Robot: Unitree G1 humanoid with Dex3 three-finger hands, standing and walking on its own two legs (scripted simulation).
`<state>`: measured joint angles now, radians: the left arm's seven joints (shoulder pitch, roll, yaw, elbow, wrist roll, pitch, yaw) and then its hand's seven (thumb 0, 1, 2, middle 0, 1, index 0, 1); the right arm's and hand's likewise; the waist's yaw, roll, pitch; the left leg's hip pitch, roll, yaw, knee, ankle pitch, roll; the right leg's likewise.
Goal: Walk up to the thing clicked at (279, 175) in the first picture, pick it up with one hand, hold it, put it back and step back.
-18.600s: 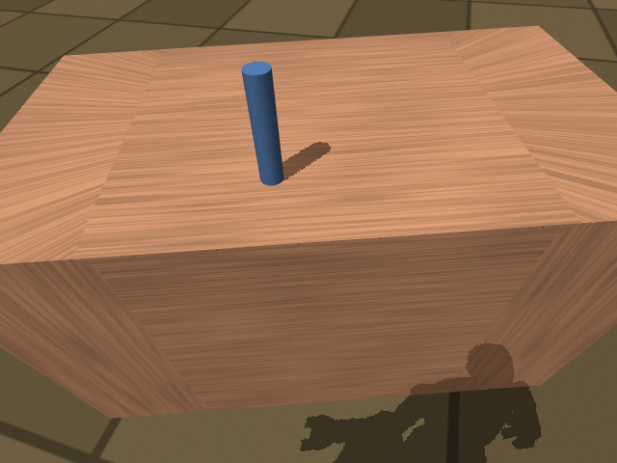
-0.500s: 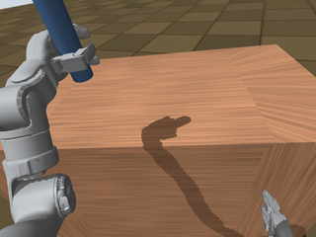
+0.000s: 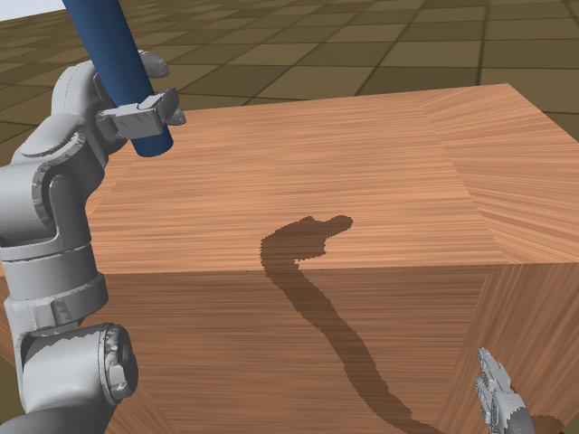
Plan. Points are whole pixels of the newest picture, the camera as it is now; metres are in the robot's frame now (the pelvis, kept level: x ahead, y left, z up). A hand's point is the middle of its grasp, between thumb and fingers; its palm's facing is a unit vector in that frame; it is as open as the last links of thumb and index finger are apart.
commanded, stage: hold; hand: left
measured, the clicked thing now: (115, 56) +0.33 +0.18 +0.41
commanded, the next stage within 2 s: crouch in 0.16 s
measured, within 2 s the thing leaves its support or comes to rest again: neither
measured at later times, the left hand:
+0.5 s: hand (154, 112) +0.36 +0.17 +0.34, palm faces +0.13 -0.99 +0.02, open 5.4 cm
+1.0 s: hand (188, 140) +0.45 +0.18 +0.26, palm faces +0.19 -0.98 +0.01, open 5.5 cm
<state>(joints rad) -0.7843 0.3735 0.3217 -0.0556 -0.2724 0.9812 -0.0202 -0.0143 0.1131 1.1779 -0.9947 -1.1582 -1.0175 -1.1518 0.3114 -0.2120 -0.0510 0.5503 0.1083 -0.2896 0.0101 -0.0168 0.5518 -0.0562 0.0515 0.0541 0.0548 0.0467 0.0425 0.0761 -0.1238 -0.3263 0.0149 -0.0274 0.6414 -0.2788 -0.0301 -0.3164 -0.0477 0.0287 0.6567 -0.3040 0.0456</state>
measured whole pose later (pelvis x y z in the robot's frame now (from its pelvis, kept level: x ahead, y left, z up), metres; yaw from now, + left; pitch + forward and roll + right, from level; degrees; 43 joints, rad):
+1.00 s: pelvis +0.00 +0.00 +0.00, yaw -1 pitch +2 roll +0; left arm -0.92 0.42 0.32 0.69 -0.14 0.40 0.00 -0.01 0.10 1.19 -1.00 -1.15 -1.03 -1.15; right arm 0.29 -0.22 -0.05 0.60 0.04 -0.35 -0.06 -0.02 0.57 -0.05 0.05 0.05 0.06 0.05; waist -0.04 0.04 -0.08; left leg -0.43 0.03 -0.02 0.66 -0.27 -0.04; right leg -0.43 -0.03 0.04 0.67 -0.29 0.04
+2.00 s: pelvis +0.03 +0.00 +0.00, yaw -1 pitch +7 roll -1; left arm -0.92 0.44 0.33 0.87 -0.11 0.13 -0.04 -0.01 0.10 1.19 -1.00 -1.16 -1.02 -1.15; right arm 0.26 -0.22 -0.04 0.56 0.02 -0.23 -0.04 -0.02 0.56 -0.05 0.06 0.05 0.06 0.05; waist -0.08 0.03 -0.07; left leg -0.45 0.04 -0.02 0.64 -0.30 -0.03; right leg -0.43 -0.02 0.03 0.62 -0.30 0.04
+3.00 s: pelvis +0.04 +0.01 -0.02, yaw -2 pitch +14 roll -2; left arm -0.91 0.46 0.37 1.01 -0.09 -0.10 -0.06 -0.01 0.10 1.19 -0.99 -1.18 -1.01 -1.16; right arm 0.27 -0.21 -0.03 0.39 -0.01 -0.08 -0.01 -0.01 0.52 -0.06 0.06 0.05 0.06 0.05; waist -0.12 0.02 -0.10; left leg -0.66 0.06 -0.02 0.81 -0.39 -0.03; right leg -0.63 -0.01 0.04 0.75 -0.37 0.05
